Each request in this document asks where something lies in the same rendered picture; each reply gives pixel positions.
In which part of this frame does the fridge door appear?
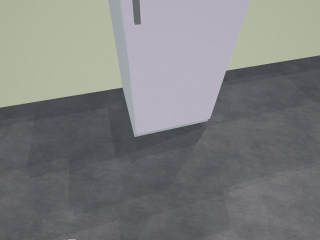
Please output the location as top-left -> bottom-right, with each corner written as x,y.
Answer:
121,0 -> 250,134

